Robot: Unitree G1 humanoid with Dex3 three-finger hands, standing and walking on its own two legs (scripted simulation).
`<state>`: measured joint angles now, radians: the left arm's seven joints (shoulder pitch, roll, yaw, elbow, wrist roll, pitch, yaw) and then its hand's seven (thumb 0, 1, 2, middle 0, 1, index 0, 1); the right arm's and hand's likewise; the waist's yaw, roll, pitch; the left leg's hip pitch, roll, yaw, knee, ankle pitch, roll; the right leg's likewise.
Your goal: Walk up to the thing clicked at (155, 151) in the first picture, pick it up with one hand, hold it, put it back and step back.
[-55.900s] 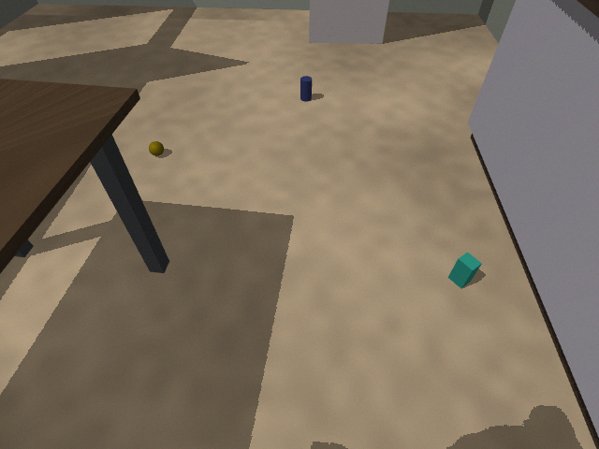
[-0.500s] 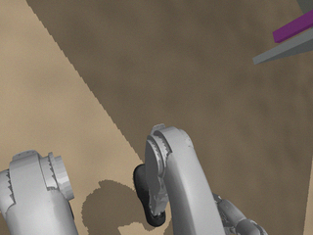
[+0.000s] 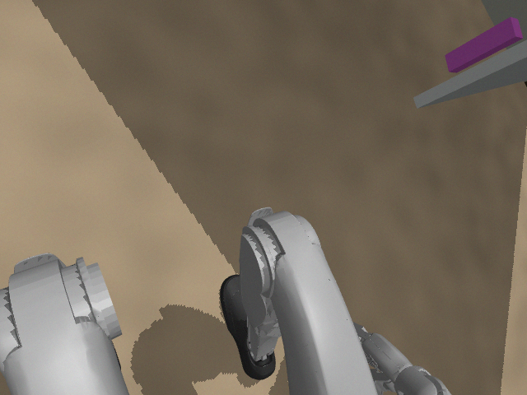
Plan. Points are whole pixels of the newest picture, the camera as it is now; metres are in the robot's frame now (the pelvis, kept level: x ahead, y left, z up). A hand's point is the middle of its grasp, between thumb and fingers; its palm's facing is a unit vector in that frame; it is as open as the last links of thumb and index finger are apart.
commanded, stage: open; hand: left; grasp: from above
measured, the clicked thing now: out of the picture +0.41 +0.40 -0.26
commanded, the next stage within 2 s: withdraw in 0.72 s
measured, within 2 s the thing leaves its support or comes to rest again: neither
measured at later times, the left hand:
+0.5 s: hand out of the picture +0.40 +0.40 -0.22, palm faces -0.40 -0.18 -0.90, open 14.1 cm
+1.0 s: hand out of the picture +0.41 +0.40 -0.20, palm faces -0.36 -0.17 -0.92, open 14.0 cm
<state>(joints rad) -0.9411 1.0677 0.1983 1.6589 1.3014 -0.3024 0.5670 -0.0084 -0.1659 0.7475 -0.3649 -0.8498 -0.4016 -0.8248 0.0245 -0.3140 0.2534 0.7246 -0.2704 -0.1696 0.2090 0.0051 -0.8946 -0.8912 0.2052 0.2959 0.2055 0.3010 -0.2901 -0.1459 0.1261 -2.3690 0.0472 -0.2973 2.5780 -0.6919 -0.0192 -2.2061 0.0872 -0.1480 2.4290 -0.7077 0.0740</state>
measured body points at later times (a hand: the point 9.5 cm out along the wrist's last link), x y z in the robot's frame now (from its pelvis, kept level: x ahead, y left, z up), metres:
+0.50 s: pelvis +0.00 +0.00 +0.00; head +0.24 +0.14 +0.35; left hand +0.41 +0.40 -0.16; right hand +0.11 -0.26 -0.06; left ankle +0.07 +0.13 -0.26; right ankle +0.11 -0.13 -0.26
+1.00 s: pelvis +0.00 +0.00 +0.00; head +0.24 +0.14 +0.35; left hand +0.42 +0.41 -0.15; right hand +0.11 -0.26 -0.06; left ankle +0.07 +0.13 -0.26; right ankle +0.11 -0.13 -0.26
